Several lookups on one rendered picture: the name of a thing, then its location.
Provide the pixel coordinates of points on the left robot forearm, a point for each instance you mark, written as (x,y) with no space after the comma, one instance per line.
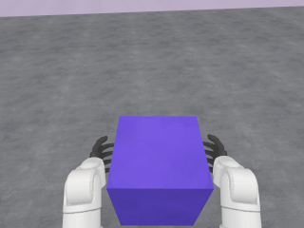
(83,195)

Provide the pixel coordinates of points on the carton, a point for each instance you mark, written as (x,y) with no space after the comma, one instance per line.
(159,174)

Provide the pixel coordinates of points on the right robot forearm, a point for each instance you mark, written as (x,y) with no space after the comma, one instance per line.
(239,196)

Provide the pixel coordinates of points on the left robot hand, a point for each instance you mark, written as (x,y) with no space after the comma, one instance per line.
(97,151)

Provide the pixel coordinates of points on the right robot hand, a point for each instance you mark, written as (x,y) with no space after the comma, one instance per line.
(218,150)

